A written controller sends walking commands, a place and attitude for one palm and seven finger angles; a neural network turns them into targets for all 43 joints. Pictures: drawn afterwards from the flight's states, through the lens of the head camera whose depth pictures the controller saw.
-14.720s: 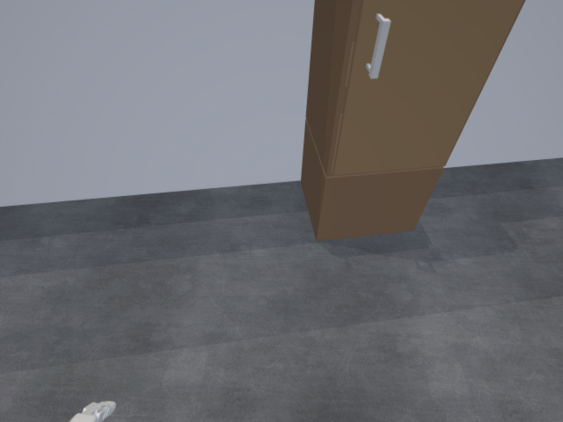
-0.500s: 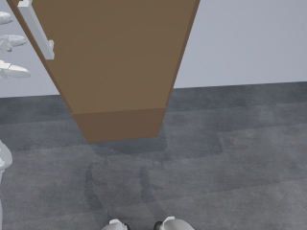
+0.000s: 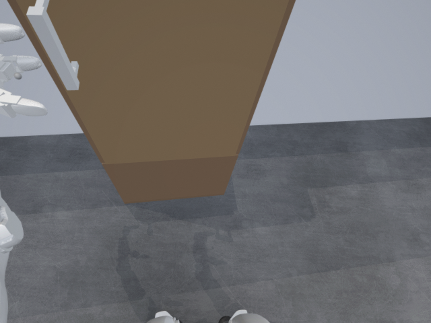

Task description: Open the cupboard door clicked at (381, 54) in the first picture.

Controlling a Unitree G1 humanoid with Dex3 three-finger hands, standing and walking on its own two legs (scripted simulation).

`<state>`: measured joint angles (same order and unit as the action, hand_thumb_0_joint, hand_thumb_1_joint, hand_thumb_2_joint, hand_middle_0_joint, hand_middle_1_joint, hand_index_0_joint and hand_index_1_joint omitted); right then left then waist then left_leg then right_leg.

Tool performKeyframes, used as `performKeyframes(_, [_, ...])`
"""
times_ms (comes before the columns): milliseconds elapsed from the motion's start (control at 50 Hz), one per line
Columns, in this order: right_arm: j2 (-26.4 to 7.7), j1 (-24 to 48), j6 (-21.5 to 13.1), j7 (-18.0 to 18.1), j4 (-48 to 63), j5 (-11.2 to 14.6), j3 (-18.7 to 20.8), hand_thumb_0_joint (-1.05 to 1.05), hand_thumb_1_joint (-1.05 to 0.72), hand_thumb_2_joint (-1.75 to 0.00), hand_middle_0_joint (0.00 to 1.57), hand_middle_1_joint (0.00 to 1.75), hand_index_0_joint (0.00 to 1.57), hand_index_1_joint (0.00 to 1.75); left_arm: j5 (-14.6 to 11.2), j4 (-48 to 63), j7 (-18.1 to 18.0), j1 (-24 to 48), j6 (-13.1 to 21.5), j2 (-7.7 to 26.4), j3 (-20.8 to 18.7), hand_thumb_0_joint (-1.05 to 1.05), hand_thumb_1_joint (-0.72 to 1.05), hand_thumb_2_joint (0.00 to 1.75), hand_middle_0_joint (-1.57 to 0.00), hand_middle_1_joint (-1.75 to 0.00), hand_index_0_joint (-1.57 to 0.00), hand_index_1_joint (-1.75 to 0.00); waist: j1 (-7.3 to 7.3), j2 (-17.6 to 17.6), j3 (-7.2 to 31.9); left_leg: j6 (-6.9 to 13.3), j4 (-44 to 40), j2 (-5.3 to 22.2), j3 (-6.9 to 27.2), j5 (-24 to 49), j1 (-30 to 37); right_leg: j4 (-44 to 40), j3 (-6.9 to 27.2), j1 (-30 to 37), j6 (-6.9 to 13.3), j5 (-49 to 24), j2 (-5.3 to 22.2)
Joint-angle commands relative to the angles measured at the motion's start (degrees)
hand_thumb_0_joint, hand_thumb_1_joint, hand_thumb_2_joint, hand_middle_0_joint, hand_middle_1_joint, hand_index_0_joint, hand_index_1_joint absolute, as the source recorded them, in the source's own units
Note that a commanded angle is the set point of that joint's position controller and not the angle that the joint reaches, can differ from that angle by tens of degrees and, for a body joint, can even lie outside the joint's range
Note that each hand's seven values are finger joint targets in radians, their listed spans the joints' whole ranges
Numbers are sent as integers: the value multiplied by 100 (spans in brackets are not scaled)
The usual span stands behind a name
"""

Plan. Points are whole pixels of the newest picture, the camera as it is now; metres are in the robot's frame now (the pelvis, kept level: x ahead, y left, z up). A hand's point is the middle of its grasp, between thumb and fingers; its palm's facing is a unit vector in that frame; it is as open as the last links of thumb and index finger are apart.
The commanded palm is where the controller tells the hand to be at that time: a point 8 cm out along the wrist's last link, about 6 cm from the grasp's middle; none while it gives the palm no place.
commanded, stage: move the hooked fingers beside the handle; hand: left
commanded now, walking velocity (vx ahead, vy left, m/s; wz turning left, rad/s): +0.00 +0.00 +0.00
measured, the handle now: (59, 45) +0.56 +0.23 +0.14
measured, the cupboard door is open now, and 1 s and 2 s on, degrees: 0 0 0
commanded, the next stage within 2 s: slide the fingers in behind the handle in 1.28 s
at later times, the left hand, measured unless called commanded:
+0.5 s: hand (22, 70) +0.50 +0.26 +0.15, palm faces +0.03 -1.00 +0.03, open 14.0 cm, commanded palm +0.49 +0.32 +0.13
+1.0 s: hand (15, 72) +0.51 +0.28 +0.13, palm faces +0.02 -1.00 +0.03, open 14.0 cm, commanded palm +0.49 +0.32 +0.13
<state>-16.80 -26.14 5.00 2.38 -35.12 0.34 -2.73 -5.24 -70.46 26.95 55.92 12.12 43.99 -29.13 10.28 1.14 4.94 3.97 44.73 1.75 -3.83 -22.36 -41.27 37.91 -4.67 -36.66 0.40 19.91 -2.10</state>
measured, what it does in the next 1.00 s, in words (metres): stands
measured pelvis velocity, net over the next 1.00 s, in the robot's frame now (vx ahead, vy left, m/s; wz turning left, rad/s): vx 0.00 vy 0.00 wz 0.00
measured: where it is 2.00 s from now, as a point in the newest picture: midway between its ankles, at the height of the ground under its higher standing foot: outside the picture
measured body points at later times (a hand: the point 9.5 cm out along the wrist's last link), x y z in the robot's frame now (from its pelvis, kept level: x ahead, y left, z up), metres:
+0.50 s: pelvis -0.01 -0.01 +0.00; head +0.10 +0.02 +0.43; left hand +0.49 +0.32 +0.15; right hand -0.04 -0.29 -0.10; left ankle -0.02 +0.06 -0.71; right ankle -0.03 -0.12 -0.71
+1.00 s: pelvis +0.00 +0.00 +0.00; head +0.12 +0.03 +0.43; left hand +0.50 +0.34 +0.13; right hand -0.04 -0.28 -0.10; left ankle -0.02 +0.06 -0.71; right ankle -0.03 -0.12 -0.71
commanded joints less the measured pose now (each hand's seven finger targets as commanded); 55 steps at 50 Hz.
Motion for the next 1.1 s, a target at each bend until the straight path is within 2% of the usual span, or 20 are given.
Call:
performKeyframes(0, [-1174, -1005, -19, 49, 159, -4, 469, 0, -90, -90, 20, 30, 20, 30, -255, 1417, -147, 2642, 549, 1732, -158, 0, -50, 30, -30, -120, -30, -120, -55, 1179, 2706, -374, -84, 213, 965, 4305, 3309, -105, 170, -50, 47, -2140, -224])
performKeyframes(120, [-1183, -890, -36, 81, 170, 47, 418, 0, -90, -90, 20, 30, 20, 30, -188, 860, -85, 2514, 296, 1420, 200, 0, -50, 30, -30, -120, -30, -120, 1, 935, 2290, -268, -153, 140, 876, 3647, 2795, -129, 180, 14, 35, -2082, -170])
performKeyframes(200, [-1227, -848, -54, 147, 223, 69, 362, 0, -90, -90, 20, 30, 20, 30, -165, 690, -127, 2732, 327, 1827, 6, 0, -50, 30, -30, -120, -30, -120, 81, 594, 2034, -176, -196, 82, 802, 2887, 2243, -111, 246, 171, 25, -1994, -137])
performKeyframes(280, [-1225, -856, -101, 179, 226, 51, 359, 0, -90, -90, 20, 30, 20, 30, -112, 1117, -177, 3120, 595, 2081, -104, 0, -50, 30, -30, -120, -30, -120, 51, 1051, 2511, -217, -128, 85, 849, 3034, 2521, -31, 282, 162, 43, -2008, -130])
performKeyframes(300, [-1198, -848, -106, 169, 212, 56, 363, 0, -90, -90, 20, 30, 20, 30, -107, 1141, -165, 3179, 641, 1890, 53, 0, -50, 30, -30, -120, -30, -120, 108, 1141, 2566, -239, -99, 95, 860, 3097, 2660, -37, 279, 60, 36, -1975, -142])
performKeyframes(380, [-1222, -895, -118, 171, 125, 56, 364, 0, -90, -90, 20, 30, 20, 30, -192, 1034, -81, 3133, 652, 1922, -15, 0, -50, 30, -30, -120, -30, -120, 74, 1158, 2720, -234, -87, 100, 887, 3140, 2729, -62, 280, 136, 48, -1986, -157])
performKeyframes(400, [-1215, -887, -112, 170, 116, 76, 359, 0, -90, -90, 20, 30, 20, 30, -196, 773, -41, 2976, 552, 1756, 101, 0, -50, 30, -30, -120, -30, -120, 106, 1115, 2539, -220, -95, 87, 857, 2969, 2613, -94, 272, 59, 46, -1902, -155])
performKeyframes(460, [-1259, -903, -116, 220, 141, 107, 294, 0, -90, -90, 20, 30, 20, 30, -153, 229, -4, 2779, 280, 2047, -13, 0, -50, 30, -30, -120, -30, -120, 123, 608, 1946, -90, -186, 15, 740, 2187, 1748, -170, 316, 284, 21, -1721, -120])
performKeyframes(520, [-1250, -939, -128, 240, 201, 105, 275, 0, -90, -90, 20, 30, 20, 30, 31, 292, -41, 2940, 221, 2207, 94, 0, -50, 30, -30, -120, -30, -120, 138, 821, 1918, -85, -182, -1, 711, 2043, 1546, -157, 361, 258, 5, -1649, -96])
performKeyframes(580, [-1275, -1062, -133, 241, 237, 56, 312, 0, -90, -90, 20, 30, 20, 30, 14, 898, -89, 3071, 523, 2718, -338, 0, -50, 30, -30, -120, -30, -120, 47, 1006, 2696, -123, -97, 39, 734, 2544, 1979, -43, 375, 451, 9, -1951, -129])
performKeyframes(620, [-1266, -1067, -122, 219, 230, 50, 326, 0, -90, -90, 20, 30, 20, 30, -56, 967, -28, 3089, 643, 2707, -389, 0, -50, 30, -30, -120, -30, -120, 53, 1065, 2845, -134, -41, 39, 713, 2715, 2074, -19, 393, 530, 8, -2141, -156])
performKeyframes(660, [-1273, -1070, -102, 218, 185, 72, 320, 0, -90, -90, 20, 30, 20, 30, -132, 693, 87, 2993, 605, 2581, -324, 0, -50, 30, -30, -120, -30, -120, 123, 938, 2597, -103, -30, 31, 678, 2581, 1925, -52, 389, 470, 4, -2113, -164])
performKeyframes(680, [-1300, -1072, -92, 223, 172, 74, 319, 0, -90, -90, 20, 30, 20, 30, -108, 551, 130, 2950, 540, 2773, -444, 0, -50, 30, -30, -120, -30, -120, 99, 909, 2521, -99, -34, 37, 681, 2498, 1807, -63, 389, 464, -8, -2063, -160])
performKeyframes(740, [-1281, -1064, -66, 235, 181, 105, 304, 0, -90, -90, 20, 30, 20, 30, -23, 289, 244, 2756, 299, 2510, -126, 0, -50, 30, -30, -120, -30, -120, 119, 1021, 2188, -90, -74, 28, 680, 2301, 1730, -117, 347, 177, -3, -1790, -148])
performKeyframes(760, [-1270, -1091, -74, 242, 182, 94, 302, 0, -90, -90, 20, 30, 20, 30, -22, 367, 256, 2789, 290, 2360, -17, 0, -50, 30, -30, -120, -30, -120, 137, 1120, 2238, -97, -74, 30, 704, 2494, 1903, -100, 312, 105, 18, -1845, -158])
performKeyframes(780, [-1289, -1125, -59, 242, 176, 75, 316, 0, -90, -90, 20, 30, 20, 30, 12, 564, 234, 2803, 312, 2588, -172, 0, -50, 30, -30, -120, -30, -120, 52, 1310, 2433, -140, -57, 58, 763, 2677, 2108, -71, 282, 21, 24, -1817, -163])
performKeyframes(800, [-1265, -1146, -62, 221, 174, 67, 333, 0, -90, -90, 20, 30, 20, 30, -18, 655, 241, 2782, 316, 2316, -4, 0, -50, 30, -30, -120, -30, -120, 118, 1370, 2547, -160, -29, 83, 769, 2914, 2342, -68, 268, -75, 24, -1905, -182])
performKeyframes(880, [-1286, -1220, -50, 167, 140, 8, 407, 0, -90, -90, 20, 30, 20, 30, -289, 1159, 255, 2786, 485, 2213, -217, 0, -50, 30, -30, -120, -30, -120, 70, 1237, 2965, -248, 37, 172, 898, 3701, 2917, -31, 192, -118, 30, -2116, -243])
performKeyframes(1020, [-1221, -1109, -15, 114, 117, 14, 395, 0, -90, -90, 20, 30, 20, 30, -157, 975, 18, 2744, 327, 1815, 90, 0, -50, 30, -30, -120, -30, -120, 74, 1407, 2356, -325, -25, 191, 972, 3735, 2851, -59, 129, -461, 46, -1810, -215])
performKeyframes(1080, [-1196, -1102, -23, 80, 188, -8, 421, 0, -90, -90, 20, 30, 20, 30, -147, 1274, -118, 2620, 391, 1807, -4, 0, -50, 30, -30, -120, -30, -120, -44, 1502, 2731, -413, 2, 224, 1032, 4278, 3177, 7, 114, -340, 53, -1936, -222])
